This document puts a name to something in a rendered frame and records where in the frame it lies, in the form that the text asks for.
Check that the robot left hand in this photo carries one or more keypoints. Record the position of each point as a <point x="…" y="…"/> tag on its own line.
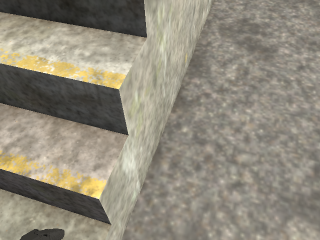
<point x="46" y="234"/>

